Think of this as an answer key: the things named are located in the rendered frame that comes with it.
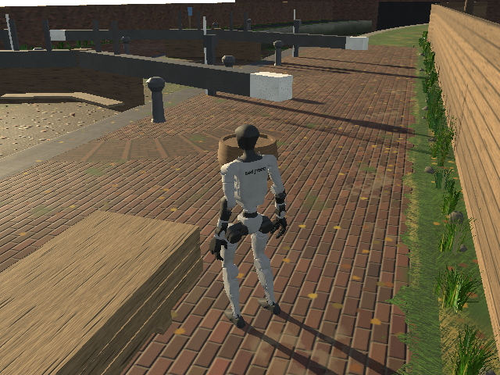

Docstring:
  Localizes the left robot shin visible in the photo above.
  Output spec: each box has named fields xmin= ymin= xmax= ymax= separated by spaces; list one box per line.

xmin=223 ymin=267 xmax=241 ymax=318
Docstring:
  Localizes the right robot hand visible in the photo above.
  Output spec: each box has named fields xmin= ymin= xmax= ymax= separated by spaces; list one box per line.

xmin=270 ymin=217 xmax=287 ymax=239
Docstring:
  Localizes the left robot hand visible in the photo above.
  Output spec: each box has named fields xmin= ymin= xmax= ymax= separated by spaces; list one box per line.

xmin=209 ymin=237 xmax=227 ymax=261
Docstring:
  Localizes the robot right forearm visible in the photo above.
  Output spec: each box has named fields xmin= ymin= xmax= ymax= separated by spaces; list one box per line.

xmin=274 ymin=189 xmax=286 ymax=219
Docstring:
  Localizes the left robot upper arm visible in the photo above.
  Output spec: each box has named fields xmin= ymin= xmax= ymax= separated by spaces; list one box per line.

xmin=220 ymin=161 xmax=238 ymax=209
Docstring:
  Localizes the robot right thigh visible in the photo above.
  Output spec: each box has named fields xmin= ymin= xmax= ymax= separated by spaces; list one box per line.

xmin=251 ymin=214 xmax=273 ymax=270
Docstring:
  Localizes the right robot upper arm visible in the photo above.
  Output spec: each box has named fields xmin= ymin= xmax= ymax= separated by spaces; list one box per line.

xmin=263 ymin=155 xmax=284 ymax=195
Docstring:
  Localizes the robot left forearm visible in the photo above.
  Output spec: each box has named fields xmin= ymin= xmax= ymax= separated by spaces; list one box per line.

xmin=214 ymin=198 xmax=232 ymax=240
